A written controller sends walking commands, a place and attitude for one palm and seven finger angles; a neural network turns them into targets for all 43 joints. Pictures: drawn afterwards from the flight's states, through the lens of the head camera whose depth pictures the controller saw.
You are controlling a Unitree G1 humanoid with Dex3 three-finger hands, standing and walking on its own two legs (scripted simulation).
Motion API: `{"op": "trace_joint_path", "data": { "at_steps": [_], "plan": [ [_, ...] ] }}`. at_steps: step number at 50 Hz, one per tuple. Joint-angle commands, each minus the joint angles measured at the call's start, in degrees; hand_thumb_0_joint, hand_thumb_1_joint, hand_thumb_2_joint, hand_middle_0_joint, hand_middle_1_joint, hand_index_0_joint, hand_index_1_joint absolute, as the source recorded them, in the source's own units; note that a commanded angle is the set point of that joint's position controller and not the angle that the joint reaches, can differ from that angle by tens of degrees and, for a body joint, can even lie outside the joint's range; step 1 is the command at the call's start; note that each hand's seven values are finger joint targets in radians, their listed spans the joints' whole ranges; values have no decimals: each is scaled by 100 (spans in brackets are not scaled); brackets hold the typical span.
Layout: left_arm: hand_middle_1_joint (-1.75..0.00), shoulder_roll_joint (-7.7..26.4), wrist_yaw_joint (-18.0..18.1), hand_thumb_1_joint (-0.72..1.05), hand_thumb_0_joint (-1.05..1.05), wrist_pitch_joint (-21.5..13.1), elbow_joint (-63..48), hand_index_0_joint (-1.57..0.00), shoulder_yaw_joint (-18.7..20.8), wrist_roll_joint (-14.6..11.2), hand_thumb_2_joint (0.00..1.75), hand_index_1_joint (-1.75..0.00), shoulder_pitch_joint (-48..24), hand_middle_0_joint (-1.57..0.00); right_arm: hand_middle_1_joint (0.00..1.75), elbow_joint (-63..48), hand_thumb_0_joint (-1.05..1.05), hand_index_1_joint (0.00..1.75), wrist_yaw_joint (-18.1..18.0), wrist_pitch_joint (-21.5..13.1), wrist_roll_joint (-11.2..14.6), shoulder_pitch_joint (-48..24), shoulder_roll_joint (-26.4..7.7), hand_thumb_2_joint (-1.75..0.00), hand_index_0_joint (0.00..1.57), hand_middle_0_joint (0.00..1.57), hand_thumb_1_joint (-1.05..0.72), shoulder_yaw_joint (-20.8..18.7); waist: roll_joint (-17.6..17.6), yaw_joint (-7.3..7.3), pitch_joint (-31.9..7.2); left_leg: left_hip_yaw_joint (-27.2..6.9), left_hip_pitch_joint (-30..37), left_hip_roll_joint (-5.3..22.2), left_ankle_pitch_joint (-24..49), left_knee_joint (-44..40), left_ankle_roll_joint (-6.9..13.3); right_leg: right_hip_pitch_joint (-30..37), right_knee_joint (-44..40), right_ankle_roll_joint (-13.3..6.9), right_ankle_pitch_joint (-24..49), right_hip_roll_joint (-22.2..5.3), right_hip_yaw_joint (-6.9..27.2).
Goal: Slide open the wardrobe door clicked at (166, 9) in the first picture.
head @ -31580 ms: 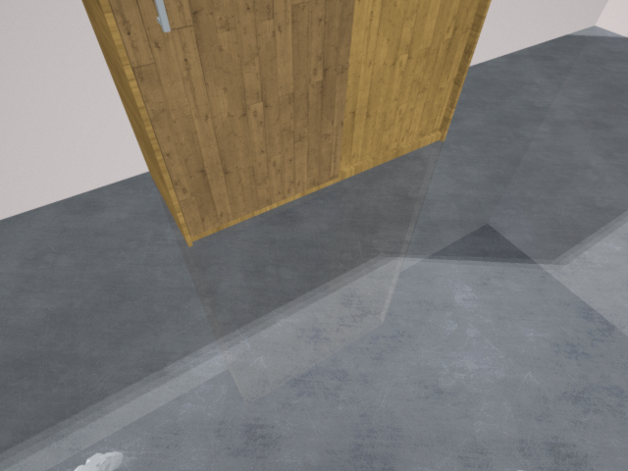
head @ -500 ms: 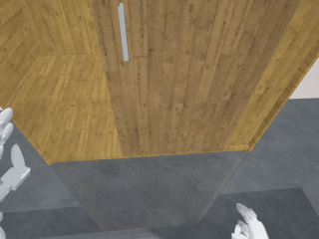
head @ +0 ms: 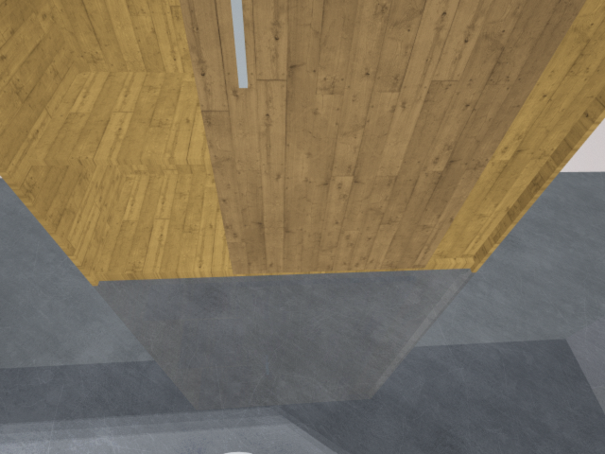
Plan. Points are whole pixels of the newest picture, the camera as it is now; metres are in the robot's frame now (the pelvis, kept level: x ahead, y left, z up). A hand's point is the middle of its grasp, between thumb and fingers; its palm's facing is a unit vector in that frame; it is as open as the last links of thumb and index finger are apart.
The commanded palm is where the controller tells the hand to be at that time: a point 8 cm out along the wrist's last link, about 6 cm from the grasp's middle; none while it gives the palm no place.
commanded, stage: let the arm hang, fingers relaxed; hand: left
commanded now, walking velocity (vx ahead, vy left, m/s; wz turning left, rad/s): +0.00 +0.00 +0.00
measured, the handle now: (239, 31) +0.74 +0.17 +0.17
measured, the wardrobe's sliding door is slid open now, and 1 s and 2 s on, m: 0.50 0.50 0.50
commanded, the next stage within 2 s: look to check the result in 0.60 s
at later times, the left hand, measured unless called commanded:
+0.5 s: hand out of the picture +0.10 +0.22 -0.15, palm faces -0.04 -0.96 -0.28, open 7.4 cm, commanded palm none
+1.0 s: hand out of the picture +0.10 +0.24 -0.15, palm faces -0.05 -0.94 -0.33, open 7.4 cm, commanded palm none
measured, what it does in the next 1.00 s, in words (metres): stands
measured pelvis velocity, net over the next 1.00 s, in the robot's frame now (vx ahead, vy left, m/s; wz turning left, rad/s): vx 0.03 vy -0.01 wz -0.02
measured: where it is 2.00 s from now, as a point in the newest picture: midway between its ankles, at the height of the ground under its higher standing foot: outside the picture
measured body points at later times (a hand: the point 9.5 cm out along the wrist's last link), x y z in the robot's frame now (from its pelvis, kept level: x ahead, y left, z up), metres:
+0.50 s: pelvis +0.01 +0.00 +0.01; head +0.02 +0.00 +0.46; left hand +0.10 +0.27 -0.13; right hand +0.08 -0.27 -0.14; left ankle +0.05 +0.11 -0.74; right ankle +0.01 -0.12 -0.74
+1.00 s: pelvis +0.03 -0.01 +0.01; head +0.04 -0.02 +0.46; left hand +0.11 +0.28 -0.12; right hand +0.10 -0.31 -0.13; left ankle +0.05 +0.11 -0.74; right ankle +0.01 -0.12 -0.74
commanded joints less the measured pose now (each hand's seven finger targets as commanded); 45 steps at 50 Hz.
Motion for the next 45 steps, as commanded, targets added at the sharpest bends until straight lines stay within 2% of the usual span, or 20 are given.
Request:
{"op": "trace_joint_path", "data": {
  "at_steps": [1, 5, 9, 15, 21, 23, 25, 26, 30, 39, 45],
  "plan": [
    [-30, 909, 86, 90, 0, -197, -235, -20, 213, -15, 90, -30, -221, -20, 30, -296, 0, 30, -86, -204, 12, -107, -978, -90, 20, 20, -90, -246, 332, -73, -458, -650, 205, 525, -385, -857, 146, 103, -733, -258, -465, -559, 704],
    [-30, 927, 89, 90, 0, -204, -92, -20, 206, -16, 90, -30, -274, -20, 30, -167, 0, 30, -86, -217, 5, -144, -1005, -90, 20, 20, -90, -254, 126, -73, -356, -638, 311, 529, -457, -974, 158, 31, -804, -253, -540, -575, 716],
    [-30, 972, 95, 90, 0, -227, -32, -20, 201, -14, 90, -30, -386, -20, 30, -83, 0, 30, -70, -242, 2, -249, -1018, -90, 20, 20, -90, -241, -35, -56, -331, -587, 417, 550, -190, -1066, 150, 86, -833, -215, -354, -601, 701],
    [-30, 1112, 82, 90, 0, -237, -68, -20, 204, -9, 90, -30, -619, -20, 30, -36, 0, 30, -38, -268, -4, -507, -1119, -90, 20, 20, -90, -219, 93, -44, -261, -591, 491, 559, -46, -1235, 125, 139, -872, -169, -217, -609, 712],
    [-30, 1275, 65, 90, 0, -280, -140, -20, 221, -1, 90, -30, -824, -20, 30, -50, 0, 30, -20, -303, 7, -763, -1272, -90, 20, 20, -90, -212, 37, -34, -408, -563, 699, 554, 360, -1229, 107, 263, -946, -156, 55, -638, 738],
    [-30, 1313, 57, 90, 0, -284, -159, -20, 224, -7, 90, -30, -922, -20, 30, -39, 0, 30, -16, -313, 0, -843, -1309, -90, 20, 20, -90, -212, 116, -46, -378, -551, 722, 561, 383, -1266, 93, 275, -974, -151, 73, -658, 737],
    [-30, 1352, 49, 90, 0, -300, -167, -20, 237, -11, 90, -30, -963, -20, 30, -47, 0, 30, -20, -334, 1, -911, -1394, -90, 20, 20, -90, -217, 194, -50, -510, -551, 831, 572, 508, -1271, 94, 353, -986, -166, 192, -663, 771],
    [-30, 1408, 48, 90, 0, -314, -195, -20, 253, -4, 90, -30, -982, -20, 30, -67, 0, 30, -22, -341, 13, -912, -1445, -90, 20, 20, -90, -221, 119, -48, -611, -559, 886, 590, 651, -1246, 98, 439, -983, -166, 300, -660, 751],
    [-30, 1479, 37, 90, 0, -321, -180, -20, 252, -19, 90, -30, -1090, -20, 30, -42, 0, 30, -24, -352, 14, -1027, -1532, -90, 20, 20, -90, -218, 221, -57, -583, -539, 931, 601, 717, -1283, 75, 497, -1057, -173, 368, -692, 768],
    [-30, 1626, 32, 90, 0, -339, -138, -20, 245, -39, 90, -30, -1165, -20, 30, -34, 0, 30, -34, -353, 27, -1118, -1721, -90, 20, 20, -90, -214, 136, -78, -759, -513, 1204, 658, 1022, -1262, 58, 631, -1126, -189, 727, -735, 784],
    [-30, 1699, 30, 90, 0, -329, -94, -20, 225, -42, 90, -30, -1190, -20, 30, -21, 0, 30, -31, -334, 36, -1183, -1758, -90, 20, 20, -90, -198, 133, -73, -642, -502, 1212, 663, 954, -1304, 48, 614, -1213, -199, 699, -742, 804]
  ]
}}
